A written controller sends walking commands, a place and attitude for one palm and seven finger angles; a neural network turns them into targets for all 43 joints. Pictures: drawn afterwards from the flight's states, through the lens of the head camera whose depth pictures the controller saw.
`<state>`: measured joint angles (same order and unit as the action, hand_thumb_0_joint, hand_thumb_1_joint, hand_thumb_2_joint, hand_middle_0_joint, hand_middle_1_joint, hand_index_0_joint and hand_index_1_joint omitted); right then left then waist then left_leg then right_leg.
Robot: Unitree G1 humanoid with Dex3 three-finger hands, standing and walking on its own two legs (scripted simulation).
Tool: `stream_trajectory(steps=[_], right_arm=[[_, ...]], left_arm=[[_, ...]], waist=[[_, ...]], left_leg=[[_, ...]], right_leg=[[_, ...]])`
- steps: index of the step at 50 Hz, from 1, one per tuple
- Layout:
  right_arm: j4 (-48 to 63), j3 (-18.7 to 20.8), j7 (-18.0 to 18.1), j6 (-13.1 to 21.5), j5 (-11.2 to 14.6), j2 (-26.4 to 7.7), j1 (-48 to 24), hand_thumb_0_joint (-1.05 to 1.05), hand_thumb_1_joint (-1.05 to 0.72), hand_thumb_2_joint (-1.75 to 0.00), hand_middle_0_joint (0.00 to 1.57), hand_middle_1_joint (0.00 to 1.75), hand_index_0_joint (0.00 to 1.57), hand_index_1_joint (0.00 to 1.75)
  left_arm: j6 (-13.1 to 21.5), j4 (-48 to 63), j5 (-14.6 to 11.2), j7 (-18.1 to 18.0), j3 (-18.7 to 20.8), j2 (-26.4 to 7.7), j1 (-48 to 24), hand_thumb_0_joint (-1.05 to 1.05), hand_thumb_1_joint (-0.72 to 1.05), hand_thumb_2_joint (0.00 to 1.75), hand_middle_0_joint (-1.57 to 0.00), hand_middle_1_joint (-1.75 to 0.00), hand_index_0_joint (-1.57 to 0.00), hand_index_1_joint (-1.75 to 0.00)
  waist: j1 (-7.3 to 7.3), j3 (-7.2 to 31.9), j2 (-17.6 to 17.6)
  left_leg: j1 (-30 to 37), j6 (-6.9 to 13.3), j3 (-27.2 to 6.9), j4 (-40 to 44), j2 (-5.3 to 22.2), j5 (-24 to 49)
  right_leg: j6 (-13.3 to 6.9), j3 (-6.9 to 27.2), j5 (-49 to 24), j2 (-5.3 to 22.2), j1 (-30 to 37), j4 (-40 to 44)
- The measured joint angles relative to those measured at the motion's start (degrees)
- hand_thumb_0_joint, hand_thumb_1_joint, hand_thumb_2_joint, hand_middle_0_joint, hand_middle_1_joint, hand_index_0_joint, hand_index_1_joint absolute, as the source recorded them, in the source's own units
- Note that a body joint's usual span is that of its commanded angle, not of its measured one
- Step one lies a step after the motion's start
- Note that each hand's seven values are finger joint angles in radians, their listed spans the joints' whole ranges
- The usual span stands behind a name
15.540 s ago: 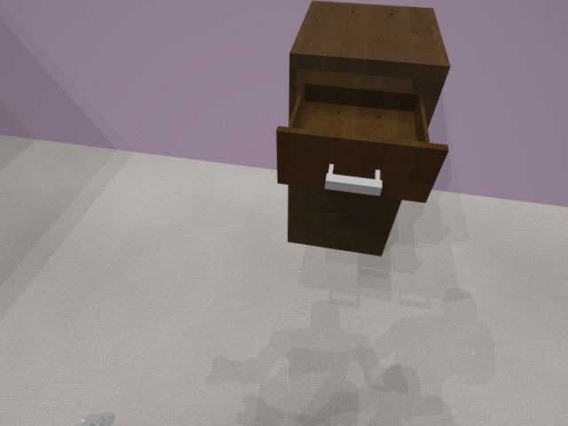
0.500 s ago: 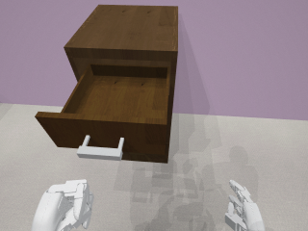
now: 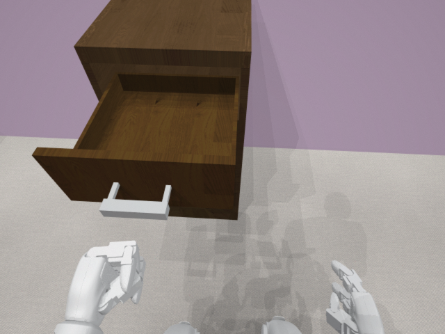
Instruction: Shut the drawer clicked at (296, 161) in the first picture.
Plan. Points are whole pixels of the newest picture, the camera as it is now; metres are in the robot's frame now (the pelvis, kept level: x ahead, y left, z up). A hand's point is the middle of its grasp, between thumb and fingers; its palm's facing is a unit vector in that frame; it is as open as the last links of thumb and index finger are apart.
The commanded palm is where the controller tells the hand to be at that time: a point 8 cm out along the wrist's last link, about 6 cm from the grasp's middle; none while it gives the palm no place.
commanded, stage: bring the fist close to the handle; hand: left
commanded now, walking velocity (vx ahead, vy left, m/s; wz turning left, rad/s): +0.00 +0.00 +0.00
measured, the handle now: (138, 199) +0.36 +0.18 +0.02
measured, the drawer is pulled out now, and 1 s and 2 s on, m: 0.30 0.30 0.24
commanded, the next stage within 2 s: push the drawer shut in 0.90 s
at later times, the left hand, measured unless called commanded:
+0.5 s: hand (150, 265) +0.23 +0.14 +0.02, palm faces -0.06 -1.00 -0.05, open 3.3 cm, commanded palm +0.22 +0.20 +0.02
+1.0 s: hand (150, 262) +0.24 +0.14 +0.02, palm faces -0.07 -1.00 -0.04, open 3.3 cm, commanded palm +0.22 +0.20 +0.02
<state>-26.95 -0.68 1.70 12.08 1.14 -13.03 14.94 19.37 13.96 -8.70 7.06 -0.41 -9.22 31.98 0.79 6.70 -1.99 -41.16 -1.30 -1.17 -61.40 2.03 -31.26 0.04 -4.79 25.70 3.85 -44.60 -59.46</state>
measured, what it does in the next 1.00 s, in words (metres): stands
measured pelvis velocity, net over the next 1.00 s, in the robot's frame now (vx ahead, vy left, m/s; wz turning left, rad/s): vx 0.00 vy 0.01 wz -0.01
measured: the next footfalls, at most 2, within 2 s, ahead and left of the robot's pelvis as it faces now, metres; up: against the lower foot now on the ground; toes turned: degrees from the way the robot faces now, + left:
none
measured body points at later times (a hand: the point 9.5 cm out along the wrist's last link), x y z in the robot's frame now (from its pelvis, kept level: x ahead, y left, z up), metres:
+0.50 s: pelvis -0.01 +0.00 -0.03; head +0.07 +0.01 +0.42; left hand +0.23 +0.19 +0.03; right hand +0.18 -0.23 -0.10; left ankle -0.01 +0.13 -0.67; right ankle +0.04 -0.12 -0.67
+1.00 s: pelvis +0.00 +0.01 -0.03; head +0.08 +0.01 +0.41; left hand +0.24 +0.19 +0.02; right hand +0.18 -0.23 -0.11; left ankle -0.01 +0.13 -0.67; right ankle +0.04 -0.12 -0.67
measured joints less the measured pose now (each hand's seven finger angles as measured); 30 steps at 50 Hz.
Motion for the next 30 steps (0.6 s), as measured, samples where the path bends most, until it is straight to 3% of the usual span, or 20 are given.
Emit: stream_trajectory(steps=[18,30], right_arm=[[-0.30,0.11,-0.63,-1.59,-0.85,-0.33,-0.98,0.01,-0.90,-0.90,0.20,0.30,0.20,0.30],[-0.17,-0.18,-0.96,-3.37,-1.03,-0.12,-2.27,0.01,-0.90,-0.90,0.20,0.30,0.20,0.30]], left_arm=[[3.14,-7.17,0.82,-1.02,0.14,0.00,-7.35,0.02,0.90,0.90,-1.39,-1.60,-1.40,-1.60],[2.66,-10.81,0.66,-1.01,0.82,-0.49,-13.44,0.02,0.90,0.90,-1.39,-1.60,-1.40,-1.60]], waist=[[0.59,1.32,0.64],[0.61,1.91,0.87]], left_leg=[[-8.28,0.29,0.13,-5.88,-0.22,-1.88],[-13.11,0.43,-0.01,-9.55,-0.27,-2.98]], right_leg=[[0.22,0.54,1.46,0.34,-8.32,-5.52],[0.28,0.66,2.27,0.45,-13.05,-8.80]])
